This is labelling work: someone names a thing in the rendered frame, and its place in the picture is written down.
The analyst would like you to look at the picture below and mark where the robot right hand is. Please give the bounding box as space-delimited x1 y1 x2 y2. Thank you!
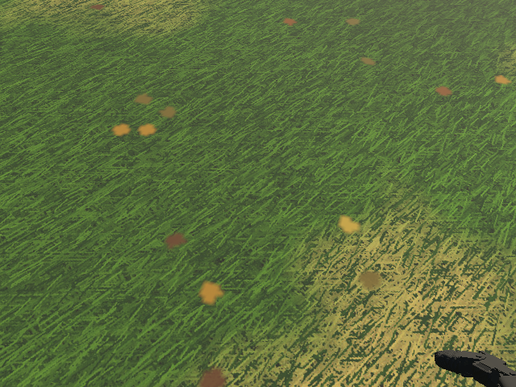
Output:
435 350 516 387

